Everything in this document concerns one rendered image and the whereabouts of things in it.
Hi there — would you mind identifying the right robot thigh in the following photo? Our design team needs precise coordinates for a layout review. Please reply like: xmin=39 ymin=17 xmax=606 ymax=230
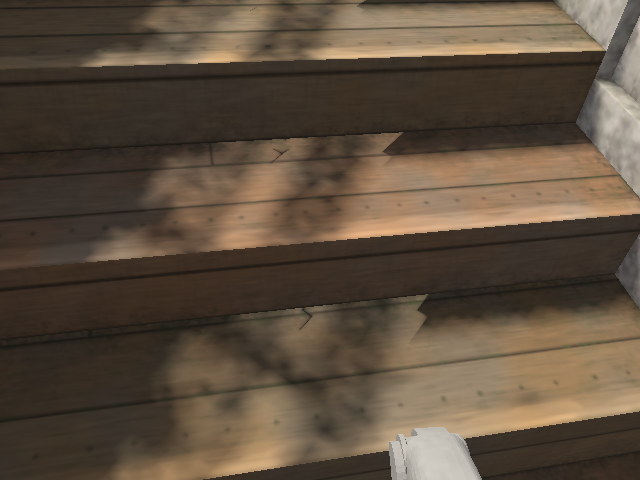
xmin=389 ymin=427 xmax=482 ymax=480

